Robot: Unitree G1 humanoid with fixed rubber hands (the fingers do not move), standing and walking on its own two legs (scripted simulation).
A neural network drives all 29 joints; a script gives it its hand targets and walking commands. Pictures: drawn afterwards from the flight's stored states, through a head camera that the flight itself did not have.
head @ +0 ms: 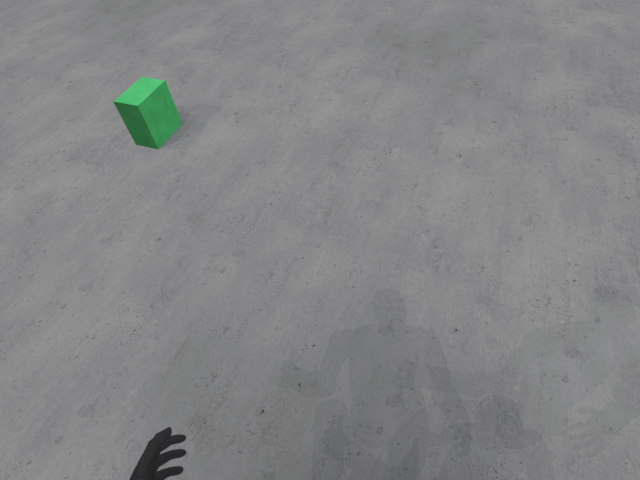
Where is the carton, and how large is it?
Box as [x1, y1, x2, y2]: [113, 77, 181, 148]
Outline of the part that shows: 141,77 113,101 135,143 158,148 180,125 181,122 165,81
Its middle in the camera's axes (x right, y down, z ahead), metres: -0.86 -0.62 +1.97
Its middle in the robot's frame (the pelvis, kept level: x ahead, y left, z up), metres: +1.90 +0.69 -0.64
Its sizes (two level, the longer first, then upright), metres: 0.225 0.140 0.252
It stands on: the floor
